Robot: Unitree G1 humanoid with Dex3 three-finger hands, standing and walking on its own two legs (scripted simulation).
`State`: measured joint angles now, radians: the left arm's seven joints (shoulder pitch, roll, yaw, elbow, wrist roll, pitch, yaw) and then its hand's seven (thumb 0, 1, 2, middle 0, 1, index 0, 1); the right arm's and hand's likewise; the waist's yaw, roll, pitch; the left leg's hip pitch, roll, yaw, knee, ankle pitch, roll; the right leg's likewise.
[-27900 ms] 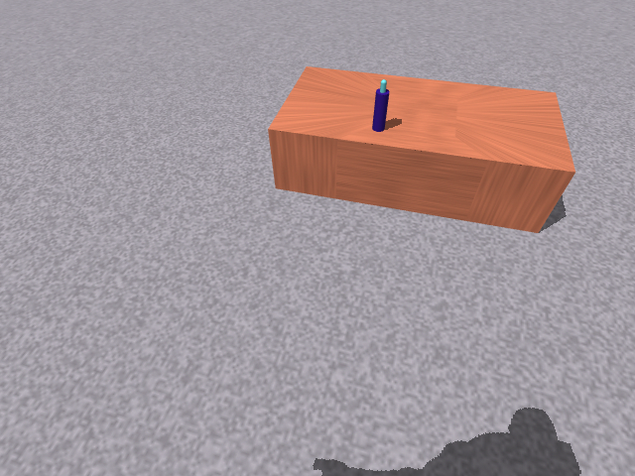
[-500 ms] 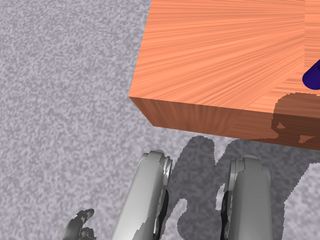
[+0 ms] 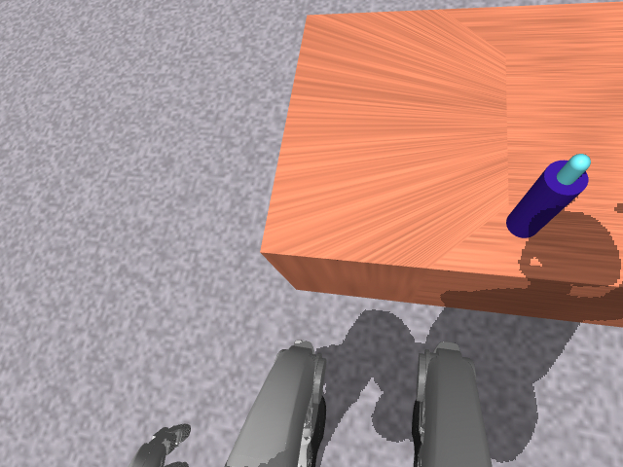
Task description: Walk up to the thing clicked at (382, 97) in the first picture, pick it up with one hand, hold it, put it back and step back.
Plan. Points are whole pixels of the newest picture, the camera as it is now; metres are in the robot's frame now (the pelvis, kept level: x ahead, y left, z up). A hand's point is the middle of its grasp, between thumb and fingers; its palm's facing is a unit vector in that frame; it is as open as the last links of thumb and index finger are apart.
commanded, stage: home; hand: right
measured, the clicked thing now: (547, 196) +0.49 -0.27 -0.13
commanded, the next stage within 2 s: none
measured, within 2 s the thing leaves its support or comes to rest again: neither
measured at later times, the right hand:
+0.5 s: hand out of the picture +0.31 -0.30 +0.06, palm faces +0.32 +0.88 -0.34, open 17.5 cm
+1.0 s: hand out of the picture +0.20 -0.19 +0.10, palm faces +0.26 +0.93 -0.27, open 17.5 cm
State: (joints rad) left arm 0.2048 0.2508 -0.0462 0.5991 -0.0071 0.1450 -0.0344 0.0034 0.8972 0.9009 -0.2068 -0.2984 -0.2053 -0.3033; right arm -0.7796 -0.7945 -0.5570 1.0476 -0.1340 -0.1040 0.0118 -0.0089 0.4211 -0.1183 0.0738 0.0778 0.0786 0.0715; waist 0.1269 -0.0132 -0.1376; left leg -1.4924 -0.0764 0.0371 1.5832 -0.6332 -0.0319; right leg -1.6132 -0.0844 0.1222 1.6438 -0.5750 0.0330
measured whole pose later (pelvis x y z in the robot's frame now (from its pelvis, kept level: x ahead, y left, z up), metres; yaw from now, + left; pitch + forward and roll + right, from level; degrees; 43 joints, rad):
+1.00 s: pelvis +0.05 +0.01 +0.16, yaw -7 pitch +7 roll +2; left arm 0.23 0.21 -0.02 0.49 -0.04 -0.04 0.16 0.01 0.90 0.90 -0.20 -0.30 -0.20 -0.30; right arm 0.44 -0.20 0.01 0.09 0.03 0.18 -0.15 -0.01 0.55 -0.05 0.06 0.05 0.06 0.05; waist 0.01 -0.02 -0.09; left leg -0.52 -0.01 0.02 0.88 -0.48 -0.01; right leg -0.62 -0.04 0.06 0.91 -0.41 0.04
